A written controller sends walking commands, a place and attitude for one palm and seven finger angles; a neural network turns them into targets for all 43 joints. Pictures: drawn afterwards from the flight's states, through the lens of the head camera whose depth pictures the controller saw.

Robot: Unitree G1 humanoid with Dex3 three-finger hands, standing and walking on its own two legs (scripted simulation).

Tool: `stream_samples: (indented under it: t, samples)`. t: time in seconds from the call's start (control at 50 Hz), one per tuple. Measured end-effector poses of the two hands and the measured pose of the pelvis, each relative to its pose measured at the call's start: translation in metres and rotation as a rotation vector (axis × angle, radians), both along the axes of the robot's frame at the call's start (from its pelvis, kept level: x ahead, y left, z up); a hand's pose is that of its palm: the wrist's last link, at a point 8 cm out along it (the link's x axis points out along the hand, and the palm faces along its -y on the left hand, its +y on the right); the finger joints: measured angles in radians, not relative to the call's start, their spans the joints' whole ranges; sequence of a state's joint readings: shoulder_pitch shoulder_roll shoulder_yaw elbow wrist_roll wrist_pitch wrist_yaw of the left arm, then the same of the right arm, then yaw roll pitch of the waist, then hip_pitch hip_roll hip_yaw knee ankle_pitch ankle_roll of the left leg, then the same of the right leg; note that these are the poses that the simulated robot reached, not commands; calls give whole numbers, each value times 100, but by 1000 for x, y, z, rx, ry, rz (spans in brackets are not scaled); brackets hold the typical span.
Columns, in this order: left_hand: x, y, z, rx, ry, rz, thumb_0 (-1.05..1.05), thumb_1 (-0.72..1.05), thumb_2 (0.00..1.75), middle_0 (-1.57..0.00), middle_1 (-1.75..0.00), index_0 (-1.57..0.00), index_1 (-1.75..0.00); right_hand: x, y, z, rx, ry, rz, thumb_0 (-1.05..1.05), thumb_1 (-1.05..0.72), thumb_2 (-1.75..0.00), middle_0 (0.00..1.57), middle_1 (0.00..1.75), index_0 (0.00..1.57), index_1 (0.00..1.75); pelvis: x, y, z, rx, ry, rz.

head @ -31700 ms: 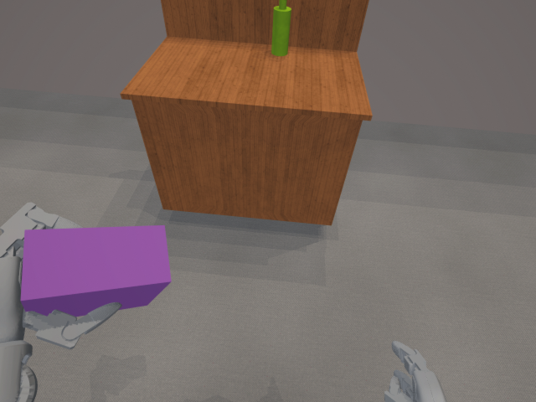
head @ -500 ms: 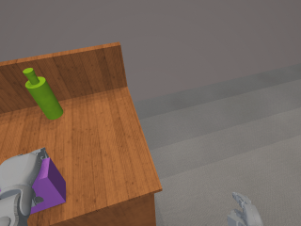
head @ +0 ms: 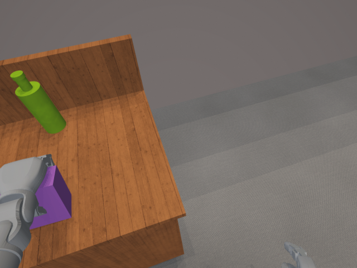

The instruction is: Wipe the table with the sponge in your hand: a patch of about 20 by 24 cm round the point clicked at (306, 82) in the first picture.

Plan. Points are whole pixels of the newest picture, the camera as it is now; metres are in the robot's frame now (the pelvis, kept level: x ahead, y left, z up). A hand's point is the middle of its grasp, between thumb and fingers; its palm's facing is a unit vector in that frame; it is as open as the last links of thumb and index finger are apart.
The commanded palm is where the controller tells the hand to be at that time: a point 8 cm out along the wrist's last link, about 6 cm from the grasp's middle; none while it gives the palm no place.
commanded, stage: wipe forward along the first lane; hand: left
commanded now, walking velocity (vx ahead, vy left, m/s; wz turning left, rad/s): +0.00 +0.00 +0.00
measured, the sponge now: (39, 204) +0.23 +0.39 -0.03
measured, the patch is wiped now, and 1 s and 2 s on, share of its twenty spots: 0.20 0.35 0.45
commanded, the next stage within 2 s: slide across to the middle lane in 1.12 s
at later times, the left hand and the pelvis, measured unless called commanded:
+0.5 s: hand (37, 170) +0.29 +0.40 +0.03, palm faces -0.17 +0.04 -0.99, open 10.6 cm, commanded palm +0.30 +0.39 +0.05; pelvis -0.02 -0.01 -0.02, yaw -1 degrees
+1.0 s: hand (39, 149) +0.35 +0.43 +0.03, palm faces -0.20 +0.04 -0.98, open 10.6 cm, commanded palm +0.36 +0.41 +0.05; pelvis -0.03 +0.00 -0.04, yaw -3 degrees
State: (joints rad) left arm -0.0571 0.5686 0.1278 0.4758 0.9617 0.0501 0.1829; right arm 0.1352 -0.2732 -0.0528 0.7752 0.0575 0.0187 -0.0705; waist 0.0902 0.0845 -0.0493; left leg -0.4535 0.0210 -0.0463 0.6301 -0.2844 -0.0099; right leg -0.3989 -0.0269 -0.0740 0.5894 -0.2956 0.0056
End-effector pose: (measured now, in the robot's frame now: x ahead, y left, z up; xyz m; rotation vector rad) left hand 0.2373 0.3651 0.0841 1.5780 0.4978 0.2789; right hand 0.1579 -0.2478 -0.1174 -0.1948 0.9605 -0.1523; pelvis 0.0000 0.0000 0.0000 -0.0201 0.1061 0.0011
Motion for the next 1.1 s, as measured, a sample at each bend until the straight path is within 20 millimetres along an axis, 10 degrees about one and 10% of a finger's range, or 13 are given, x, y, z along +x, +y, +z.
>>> stream_samples:
  t: [0.36, 1.1]
  samples:
    - [39, 18, -3, 16, 38, -20, 1, -60, 108, -73, -124, -76, -123, -61, -36, -20, -36, 130, -83, 0, -91, -90, 20, 30, 20, 30, -12, -9, -14, -7, 82, -14]
    - [119, 57, -3, 27, 58, 4, 2, -61, 109, -73, -125, -75, -126, -149, -28, -34, -78, 335, -179, 0, -91, -90, 20, 30, 20, 30, -25, 6, -36, -40, 209, -43]
